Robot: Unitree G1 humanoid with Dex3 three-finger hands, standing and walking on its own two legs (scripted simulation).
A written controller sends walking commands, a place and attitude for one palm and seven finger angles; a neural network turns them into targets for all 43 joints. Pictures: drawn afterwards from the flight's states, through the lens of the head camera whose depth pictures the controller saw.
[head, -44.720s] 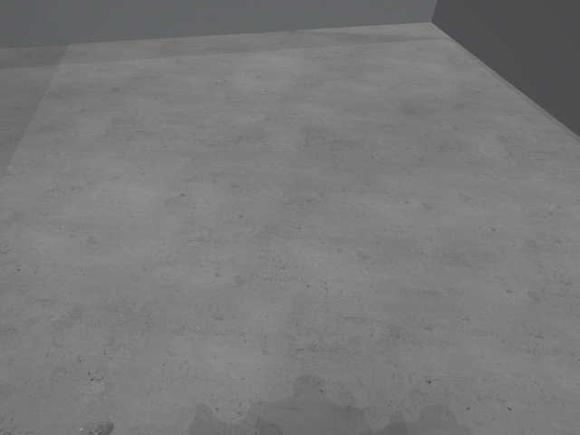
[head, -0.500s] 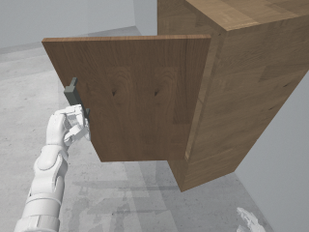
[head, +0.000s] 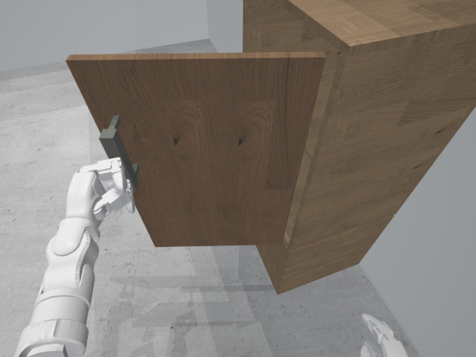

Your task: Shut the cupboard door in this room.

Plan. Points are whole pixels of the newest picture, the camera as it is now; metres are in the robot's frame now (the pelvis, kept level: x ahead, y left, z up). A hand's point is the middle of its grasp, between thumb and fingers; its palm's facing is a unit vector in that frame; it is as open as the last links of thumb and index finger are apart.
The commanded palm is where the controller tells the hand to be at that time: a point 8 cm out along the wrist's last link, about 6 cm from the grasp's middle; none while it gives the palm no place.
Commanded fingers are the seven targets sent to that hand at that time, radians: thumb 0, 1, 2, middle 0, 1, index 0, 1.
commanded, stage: push the door shut along its arc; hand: left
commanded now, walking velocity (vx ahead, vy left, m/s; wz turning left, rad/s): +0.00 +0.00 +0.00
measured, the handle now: (124, 154) +0.44 +0.24 +0.10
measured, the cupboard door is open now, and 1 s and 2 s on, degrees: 71 54 40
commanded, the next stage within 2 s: pull the fist back off the door in 1.72 s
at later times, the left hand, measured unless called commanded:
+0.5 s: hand (135, 166) +0.41 +0.21 +0.10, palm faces -0.06 -1.00 -0.03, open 3.3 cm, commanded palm +0.41 +0.24 +0.10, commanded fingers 0.00 0.90 0.90 -1.30 -1.50 -1.30 -1.50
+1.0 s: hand (161, 143) +0.47 +0.17 +0.10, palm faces -0.22 -0.98 +0.00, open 3.1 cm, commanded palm +0.48 +0.21 +0.10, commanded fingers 0.00 0.90 0.90 -1.30 -1.50 -1.30 -1.50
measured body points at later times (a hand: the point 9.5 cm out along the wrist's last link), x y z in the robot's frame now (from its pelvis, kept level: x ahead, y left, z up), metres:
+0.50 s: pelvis -0.01 +0.01 -0.01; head +0.04 +0.01 +0.44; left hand +0.41 +0.26 +0.10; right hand +0.08 -0.25 -0.12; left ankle +0.02 +0.11 -0.72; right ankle -0.02 -0.10 -0.72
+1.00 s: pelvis -0.01 +0.02 -0.02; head +0.08 +0.02 +0.42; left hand +0.48 +0.22 +0.10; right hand +0.01 -0.26 -0.13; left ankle +0.02 +0.11 -0.72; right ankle -0.02 -0.10 -0.72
